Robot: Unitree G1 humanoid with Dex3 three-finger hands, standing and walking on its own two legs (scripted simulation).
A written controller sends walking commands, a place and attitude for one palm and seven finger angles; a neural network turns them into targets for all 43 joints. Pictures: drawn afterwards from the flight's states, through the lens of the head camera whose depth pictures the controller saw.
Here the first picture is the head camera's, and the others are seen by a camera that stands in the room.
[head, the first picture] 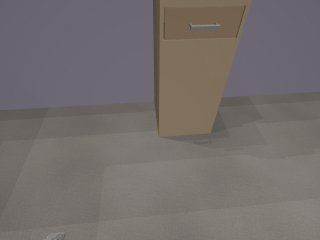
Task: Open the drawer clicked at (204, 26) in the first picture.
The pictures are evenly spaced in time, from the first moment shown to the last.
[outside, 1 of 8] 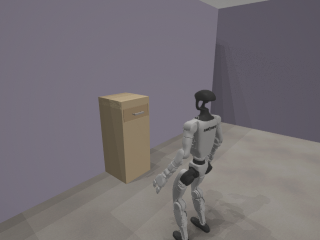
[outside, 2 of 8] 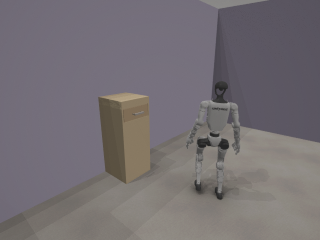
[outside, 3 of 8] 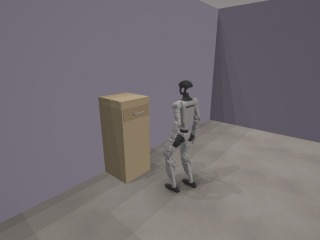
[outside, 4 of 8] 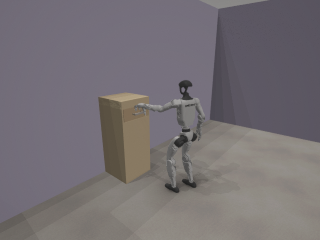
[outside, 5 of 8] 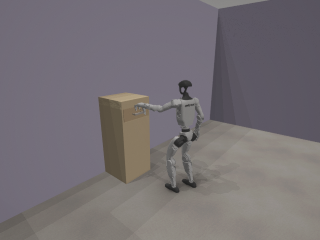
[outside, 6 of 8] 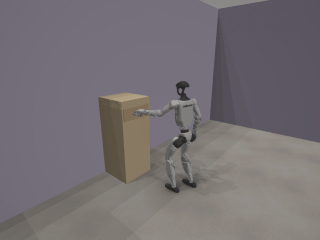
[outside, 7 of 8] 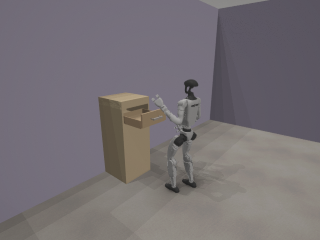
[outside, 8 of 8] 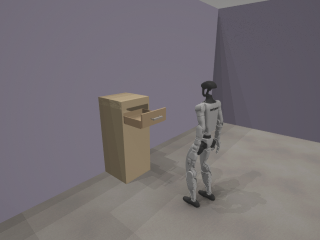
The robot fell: no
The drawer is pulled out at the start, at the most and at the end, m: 0.00 0.30 0.30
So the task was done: yes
